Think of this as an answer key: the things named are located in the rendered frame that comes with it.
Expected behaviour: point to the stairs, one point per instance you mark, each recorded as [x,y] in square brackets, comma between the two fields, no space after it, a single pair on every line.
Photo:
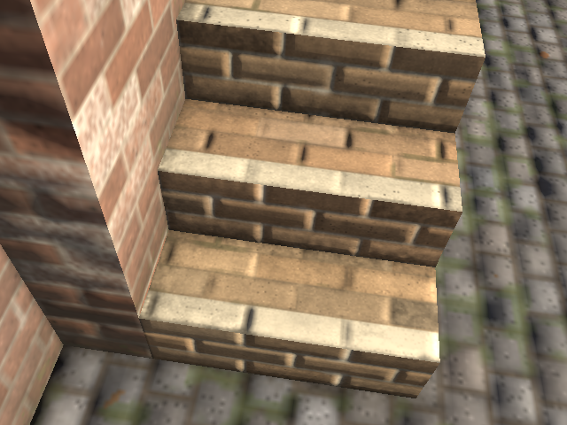
[310,185]

